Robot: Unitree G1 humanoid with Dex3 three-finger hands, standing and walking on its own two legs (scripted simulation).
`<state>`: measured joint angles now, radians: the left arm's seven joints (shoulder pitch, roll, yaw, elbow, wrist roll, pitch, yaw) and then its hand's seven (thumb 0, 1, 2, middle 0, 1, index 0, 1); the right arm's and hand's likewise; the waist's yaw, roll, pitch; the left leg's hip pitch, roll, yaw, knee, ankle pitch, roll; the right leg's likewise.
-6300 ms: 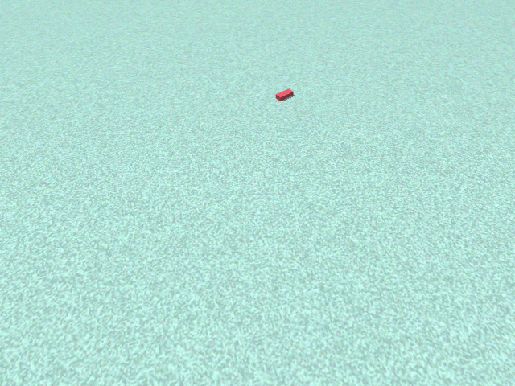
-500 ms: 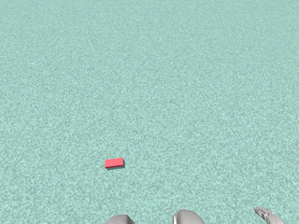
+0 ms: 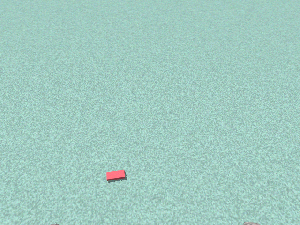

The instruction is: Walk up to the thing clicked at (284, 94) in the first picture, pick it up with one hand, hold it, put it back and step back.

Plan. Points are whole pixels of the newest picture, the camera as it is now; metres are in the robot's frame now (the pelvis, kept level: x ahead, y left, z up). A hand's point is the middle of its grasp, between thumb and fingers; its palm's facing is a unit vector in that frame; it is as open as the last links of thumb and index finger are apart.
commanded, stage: walk up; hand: left
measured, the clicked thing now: (115, 175) +0.52 +0.24 -0.76
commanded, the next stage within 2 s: stand in 0.92 s
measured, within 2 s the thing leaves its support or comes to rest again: neither
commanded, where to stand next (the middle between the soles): +0.11 +0.00 m, yaw +0 degrees
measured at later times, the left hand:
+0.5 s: hand out of the picture +0.09 +0.25 -0.15, palm faces -0.04 -0.94 -0.35, open 7.4 cm
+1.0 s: hand out of the picture +0.10 +0.25 -0.15, palm faces -0.04 -0.94 -0.34, open 7.4 cm
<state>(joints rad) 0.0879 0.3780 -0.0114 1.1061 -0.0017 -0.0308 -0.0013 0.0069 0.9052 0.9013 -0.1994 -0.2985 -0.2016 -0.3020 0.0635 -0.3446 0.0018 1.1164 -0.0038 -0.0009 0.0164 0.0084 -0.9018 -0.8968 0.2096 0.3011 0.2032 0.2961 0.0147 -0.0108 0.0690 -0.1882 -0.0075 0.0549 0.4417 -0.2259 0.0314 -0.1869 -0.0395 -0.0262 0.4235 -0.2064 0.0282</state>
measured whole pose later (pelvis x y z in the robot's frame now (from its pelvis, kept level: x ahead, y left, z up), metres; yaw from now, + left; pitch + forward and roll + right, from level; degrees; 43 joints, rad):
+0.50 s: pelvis +0.00 -0.01 +0.01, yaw -1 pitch -2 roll +0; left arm 0.07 0.35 0.00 1.15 0.02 -0.02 -0.01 0.01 0.91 0.90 -0.20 -0.30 -0.20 -0.30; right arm 0.06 -0.35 -0.02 1.16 -0.01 0.00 0.01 0.01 -0.90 -0.90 0.21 0.30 0.20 0.30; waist 0.00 0.00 0.05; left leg -0.11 0.00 0.07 0.31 -0.17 0.02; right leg -0.13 -0.03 -0.01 0.32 -0.15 0.02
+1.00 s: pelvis +0.01 -0.01 +0.01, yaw -1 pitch -2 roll +0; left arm 0.08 0.35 0.00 1.15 0.01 -0.01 0.00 0.01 0.91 0.90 -0.20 -0.30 -0.20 -0.30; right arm 0.07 -0.34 -0.01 1.16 -0.01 0.00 0.01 0.01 -0.90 -0.90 0.21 0.30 0.20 0.30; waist 0.00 -0.01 0.04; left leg -0.10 -0.01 0.07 0.30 -0.17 0.02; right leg -0.12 -0.03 -0.01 0.31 -0.16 0.02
